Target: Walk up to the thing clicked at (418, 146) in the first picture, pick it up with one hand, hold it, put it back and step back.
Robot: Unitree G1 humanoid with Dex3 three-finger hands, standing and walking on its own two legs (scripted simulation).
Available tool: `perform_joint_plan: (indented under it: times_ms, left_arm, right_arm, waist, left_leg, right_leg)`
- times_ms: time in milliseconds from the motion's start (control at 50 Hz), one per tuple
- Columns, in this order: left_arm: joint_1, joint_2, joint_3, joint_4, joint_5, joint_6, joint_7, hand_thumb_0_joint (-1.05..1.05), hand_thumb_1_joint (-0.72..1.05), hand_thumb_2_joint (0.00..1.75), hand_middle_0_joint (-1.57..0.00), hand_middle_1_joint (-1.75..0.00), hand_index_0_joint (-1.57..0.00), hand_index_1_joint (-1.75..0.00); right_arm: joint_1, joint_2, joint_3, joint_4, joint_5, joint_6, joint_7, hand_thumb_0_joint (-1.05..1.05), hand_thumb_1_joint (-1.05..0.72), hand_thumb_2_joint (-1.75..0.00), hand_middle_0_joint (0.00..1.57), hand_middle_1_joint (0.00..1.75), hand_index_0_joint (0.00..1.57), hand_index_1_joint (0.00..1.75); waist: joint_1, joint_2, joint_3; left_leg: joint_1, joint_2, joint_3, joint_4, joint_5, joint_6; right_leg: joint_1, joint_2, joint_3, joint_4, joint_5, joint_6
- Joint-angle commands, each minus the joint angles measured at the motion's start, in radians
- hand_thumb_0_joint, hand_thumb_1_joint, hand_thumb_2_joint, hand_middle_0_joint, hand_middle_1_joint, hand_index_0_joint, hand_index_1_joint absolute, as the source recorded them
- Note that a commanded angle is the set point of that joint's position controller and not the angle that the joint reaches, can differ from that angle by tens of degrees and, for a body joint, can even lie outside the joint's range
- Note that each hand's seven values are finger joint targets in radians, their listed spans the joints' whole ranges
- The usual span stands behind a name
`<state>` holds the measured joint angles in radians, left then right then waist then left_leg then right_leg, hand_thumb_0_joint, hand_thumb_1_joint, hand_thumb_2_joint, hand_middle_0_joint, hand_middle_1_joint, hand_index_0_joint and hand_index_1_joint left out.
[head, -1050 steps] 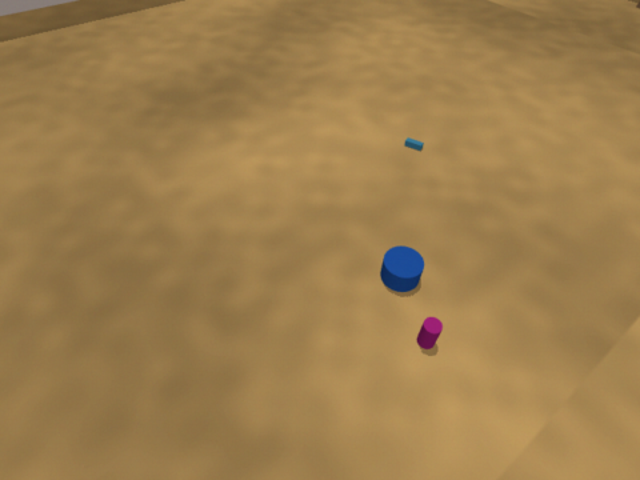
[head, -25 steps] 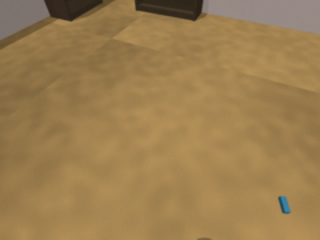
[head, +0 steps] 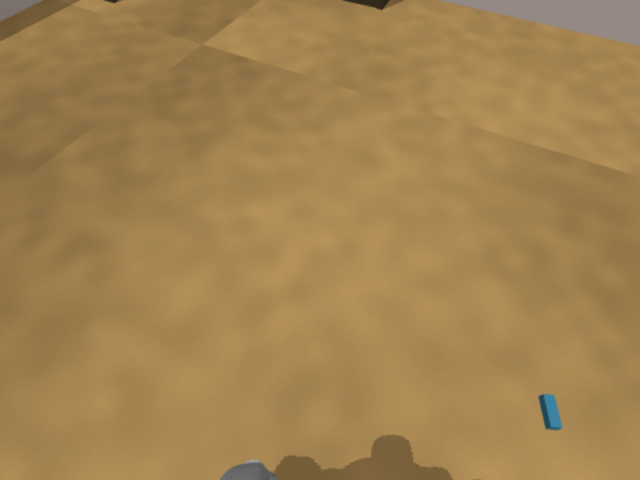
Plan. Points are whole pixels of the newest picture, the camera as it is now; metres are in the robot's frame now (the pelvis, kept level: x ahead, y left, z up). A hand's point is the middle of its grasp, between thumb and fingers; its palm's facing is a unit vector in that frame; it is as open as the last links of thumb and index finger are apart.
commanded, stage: walk up
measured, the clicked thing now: (550, 411) +0.34 -0.68 -0.74
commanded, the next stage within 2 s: none
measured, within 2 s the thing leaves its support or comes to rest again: neither
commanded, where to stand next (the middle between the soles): +0.06 +0.04 m, yaw +69 degrees
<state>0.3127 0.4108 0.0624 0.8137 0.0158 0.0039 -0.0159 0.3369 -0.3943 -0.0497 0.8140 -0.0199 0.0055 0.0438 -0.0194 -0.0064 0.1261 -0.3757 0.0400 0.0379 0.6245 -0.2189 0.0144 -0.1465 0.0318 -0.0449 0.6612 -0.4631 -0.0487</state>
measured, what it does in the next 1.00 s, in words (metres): steps on the spot, turning left: right foot, then left foot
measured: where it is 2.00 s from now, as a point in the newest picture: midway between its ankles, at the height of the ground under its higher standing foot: outside the picture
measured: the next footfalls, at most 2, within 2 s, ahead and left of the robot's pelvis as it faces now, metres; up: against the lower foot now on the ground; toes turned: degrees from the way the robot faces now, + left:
right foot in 0.32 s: +0.17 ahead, -0.14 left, +0.00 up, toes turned +20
left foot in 0.86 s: -0.06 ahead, +0.08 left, +0.00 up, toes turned +46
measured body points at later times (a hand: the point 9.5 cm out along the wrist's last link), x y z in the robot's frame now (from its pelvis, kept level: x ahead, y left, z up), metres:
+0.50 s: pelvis +0.04 -0.09 +0.00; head +0.12 -0.10 +0.44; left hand +0.05 +0.26 -0.08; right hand +0.28 -0.33 -0.12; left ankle +0.00 +0.08 -0.64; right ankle +0.13 -0.15 -0.72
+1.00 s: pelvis -0.01 -0.05 +0.00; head -0.04 -0.03 +0.44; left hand -0.23 +0.24 -0.12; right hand +0.28 -0.23 -0.08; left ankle -0.08 +0.05 -0.72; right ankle +0.11 -0.13 -0.67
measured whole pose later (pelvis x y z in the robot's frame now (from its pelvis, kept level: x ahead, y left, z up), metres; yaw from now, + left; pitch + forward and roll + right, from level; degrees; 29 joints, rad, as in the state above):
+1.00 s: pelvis -0.01 -0.05 +0.00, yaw +48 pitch -3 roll -1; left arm 0.28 0.48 0.09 0.88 0.02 0.03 -0.02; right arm 0.32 -0.43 -0.07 0.80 -0.02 0.04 0.05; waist -0.01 -0.05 0.04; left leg -0.33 -0.01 -0.03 0.75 -0.38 0.04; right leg -0.49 -0.14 -0.09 1.09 -0.50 0.01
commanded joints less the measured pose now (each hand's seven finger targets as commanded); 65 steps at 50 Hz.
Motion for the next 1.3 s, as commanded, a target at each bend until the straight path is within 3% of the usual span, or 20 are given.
perform_joint_plan:
  times_ms: [0,20,40,100,200,280,300,320,360,460,700,840,860,880,900,980,1080,1200,1240,1280]
  left_arm:
    - [0.015,0.134,0.048,-0.155,-0.008,0.001,0.019,0.00,0.90,0.90,-0.20,-0.30,-0.20,-0.30]
    - [-0.044,0.195,0.059,-0.161,-0.009,0.001,0.022,0.00,0.90,0.90,-0.20,-0.30,-0.20,-0.30]
    - [-0.118,0.214,0.053,-0.170,-0.007,-0.009,0.024,0.00,0.90,0.90,-0.20,-0.30,-0.20,-0.30]
    - [-0.142,0.178,0.046,-0.146,-0.015,-0.008,0.006,0.00,0.90,0.90,-0.20,-0.30,-0.20,-0.30]
    - [-0.183,0.128,0.042,-0.143,-0.034,-0.004,0.026,0.00,0.90,0.90,-0.20,-0.30,-0.20,-0.30]
    - [-0.110,0.138,0.056,-0.107,-0.037,-0.013,0.052,0.00,0.90,0.90,-0.20,-0.30,-0.20,-0.30]
    - [-0.073,0.199,0.074,-0.101,-0.018,-0.019,0.057,0.00,0.90,0.90,-0.20,-0.30,-0.20,-0.30]
    - [-0.123,0.270,0.085,-0.125,0.003,-0.024,0.063,0.00,0.90,0.90,-0.20,-0.30,-0.20,-0.30]
    - [-0.282,0.296,0.094,-0.163,0.006,-0.017,0.059,0.00,0.90,0.90,-0.20,-0.30,-0.20,-0.30]
    - [-0.193,0.223,0.086,-0.098,-0.002,-0.034,0.067,0.00,0.90,0.90,-0.20,-0.30,-0.20,-0.30]
    - [-0.052,0.335,0.126,-0.121,0.029,-0.069,0.039,0.00,0.90,0.90,-0.20,-0.30,-0.20,-0.30]
    - [-0.153,0.294,0.103,-0.121,0.037,-0.032,0.018,0.00,0.90,0.90,-0.20,-0.30,-0.20,-0.30]
    - [-0.119,0.232,0.081,-0.113,0.023,-0.019,0.010,0.00,0.90,0.90,-0.20,-0.30,-0.20,-0.30]
    - [-0.120,0.158,0.052,-0.133,0.007,-0.017,0.003,0.00,0.90,0.90,-0.20,-0.30,-0.20,-0.30]
    - [-0.188,0.255,0.074,-0.141,0.011,-0.024,0.011,0.00,0.90,0.90,-0.20,-0.30,-0.20,-0.30]
    - [-0.010,0.275,0.083,-0.013,0.002,-0.039,0.001,0.00,0.90,0.90,-0.20,-0.30,-0.20,-0.30]
    - [-0.065,0.227,0.068,-0.023,0.006,-0.032,0.003,0.00,0.90,0.90,-0.20,-0.30,-0.20,-0.30]
    - [-0.088,0.171,0.049,-0.050,-0.009,-0.057,0.025,0.00,0.90,0.90,-0.20,-0.30,-0.20,-0.30]
    - [-0.055,0.165,0.048,-0.034,-0.007,-0.064,0.030,0.00,0.90,0.90,-0.20,-0.30,-0.20,-0.30]
    - [0.004,0.276,0.072,-0.027,0.015,-0.073,0.041,0.00,0.90,0.90,-0.20,-0.30,-0.20,-0.30]
  right_arm:
    - [0.053,-0.311,-0.106,-0.118,-0.015,-0.015,-0.039,0.00,-0.90,-0.90,0.20,0.30,0.20,0.30]
    - [0.087,-0.343,-0.119,-0.125,0.003,-0.019,-0.051,0.00,-0.90,-0.90,0.20,0.30,0.20,0.30]
    - [0.074,-0.345,-0.120,-0.124,0.006,-0.020,-0.062,0.00,-0.90,-0.90,0.20,0.30,0.20,0.30]
    - [-0.039,-0.241,-0.072,-0.152,0.003,-0.012,-0.069,0.00,-0.90,-0.90,0.20,0.30,0.20,0.30]
    - [0.003,-0.237,-0.082,-0.182,-0.023,0.001,-0.050,0.00,-0.90,-0.90,0.20,0.30,0.20,0.30]
    - [-0.069,-0.204,-0.084,-0.248,-0.022,0.023,-0.030,0.00,-0.90,-0.90,0.20,0.30,0.20,0.30]
    - [-0.093,-0.157,-0.067,-0.267,-0.013,0.027,-0.028,0.00,-0.90,-0.90,0.20,0.30,0.20,0.30]
    - [-0.015,-0.107,-0.055,-0.265,-0.007,0.033,-0.032,0.00,-0.90,-0.90,0.20,0.30,0.20,0.30]
    - [0.054,-0.212,-0.088,-0.234,-0.025,0.058,-0.044,0.00,-0.90,-0.90,0.20,0.30,0.20,0.30]
    - [0.016,-0.199,-0.087,-0.195,-0.033,0.062,0.002,0.00,-0.90,-0.90,0.20,0.30,0.20,0.30]
    - [-0.110,-0.230,-0.102,-0.160,-0.025,0.057,0.029,0.00,-0.90,-0.90,0.20,0.30,0.20,0.30]
    - [0.162,-0.269,-0.133,-0.014,0.004,0.025,0.015,0.00,-0.90,-0.90,0.20,0.30,0.20,0.30]
    - [0.180,-0.316,-0.146,-0.014,-0.006,0.028,0.000,0.00,-0.90,-0.90,0.20,0.30,0.20,0.30]
    - [0.129,-0.383,-0.146,-0.053,-0.015,0.022,-0.018,0.00,-0.90,-0.90,0.20,0.30,0.20,0.30]
    - [0.037,-0.450,-0.139,-0.091,-0.016,0.015,-0.014,0.00,-0.90,-0.90,0.20,0.30,0.20,0.30]
    - [-0.132,-0.317,-0.084,-0.112,0.008,-0.015,-0.037,0.00,-0.90,-0.90,0.20,0.30,0.20,0.30]
    - [-0.031,-0.295,-0.076,-0.078,0.005,-0.048,-0.049,0.00,-0.90,-0.90,0.20,0.30,0.20,0.30]
    - [0.005,-0.276,-0.069,-0.096,0.008,-0.047,-0.063,0.00,-0.90,-0.90,0.20,0.30,0.20,0.30]
    - [-0.016,-0.256,-0.061,-0.106,0.025,-0.041,-0.068,0.00,-0.90,-0.90,0.20,0.30,0.20,0.30]
    - [-0.038,-0.178,-0.038,-0.130,0.051,-0.046,-0.072,0.00,-0.90,-0.90,0.20,0.30,0.20,0.30]
  waist:
    - [0.029,0.243,-0.208]
    - [0.005,0.246,-0.182]
    - [0.007,0.212,-0.124]
    - [0.049,0.135,-0.061]
    - [0.015,0.227,-0.167]
    - [0.063,0.150,-0.262]
    - [0.102,0.022,-0.272]
    - [0.057,-0.227,-0.276]
    - [-0.003,-0.186,-0.205]
    - [0.016,-0.160,-0.149]
    - [0.087,-0.206,-0.065]
    - [-0.071,0.053,-0.204]
    - [-0.089,0.232,-0.156]
    - [-0.073,0.418,-0.070]
    - [-0.073,0.317,-0.004]
    - [0.059,0.152,0.014]
    - [0.016,0.182,-0.056]
    - [0.019,0.174,-0.153]
    - [0.049,0.127,-0.193]
    - [0.078,-0.092,-0.283]
  left_leg:
    - [0.537,0.219,-0.635,-0.238,0.129,0.229]
    - [0.456,0.333,-0.831,-0.314,0.098,0.335]
    - [0.323,0.330,-0.829,-0.336,0.114,0.337]
    - [0.103,0.111,-0.375,-0.275,0.173,0.165]
    - [0.086,0.052,-0.345,-0.115,0.676,0.155]
    - [0.006,-0.026,-0.331,0.052,0.486,0.084]
    - [-0.141,-0.087,-0.284,0.177,0.225,0.033]
    - [-0.287,-0.173,-0.209,0.348,-0.319,-0.018]
    - [-0.234,-0.066,-0.183,0.590,-0.343,-0.036]
    - [-0.265,-0.076,-0.162,0.576,-0.142,-0.022]
    - [-0.226,0.056,-0.075,0.334,-0.232,-0.042]
    - [0.338,-0.058,0.046,0.007,-0.247,0.008]
    - [0.397,-0.013,-0.122,-0.118,-0.367,0.056]
    - [0.267,0.176,-0.559,-0.352,-0.665,0.135]
    - [0.049,0.303,-0.872,-0.510,-0.852,0.265]
    - [0.005,0.126,-0.455,-0.316,-0.434,0.181]
    - [0.082,0.100,-0.439,-0.267,-0.171,0.176]
    - [0.146,0.116,-0.398,-0.011,0.636,0.199]
    - [0.125,0.064,-0.358,0.088,0.613,0.146]
    - [-0.075,-0.059,-0.239,0.296,0.298,0.045]
  right_leg:
    - [-0.536,0.051,0.009,0.554,-0.112,0.082]
    - [-0.520,0.016,0.124,0.647,-0.149,0.081]
    - [-0.488,-0.026,0.206,0.618,-0.151,0.062]
    - [-0.338,-0.054,0.148,0.403,-0.022,0.035]
    - [-0.201,0.026,0.054,0.195,0.058,0.046]
    - [0.008,0.019,0.030,-0.107,0.304,0.023]
    - [0.121,-0.103,0.154,-0.179,0.368,-0.020]
    - [0.155,-0.392,0.436,-0.214,0.530,-0.085]
    - [-0.082,-0.572,0.575,-0.274,0.475,-0.257]
    - [0.018,-0.273,0.188,-0.168,0.580,-0.012]
    - [-0.045,-0.450,0.129,-0.338,-0.092,-0.145]
    - [-0.419,-0.368,-0.113,0.009,-0.344,-0.033]
    - [-0.574,-0.278,-0.177,0.239,-0.300,0.016]
    - [-0.712,-0.152,-0.183,0.495,-0.196,0.063]
    - [-0.682,-0.140,-0.007,0.519,-0.134,0.064]
    - [-0.514,-0.169,0.058,0.438,0.081,0.048]
    - [-0.428,-0.126,0.046,0.274,0.098,0.054]
    - [-0.260,-0.049,0.022,0.071,0.078,0.021]
    - [-0.129,-0.033,0.017,-0.118,0.241,-0.004]
    - [0.125,-0.269,0.278,-0.180,0.478,-0.092]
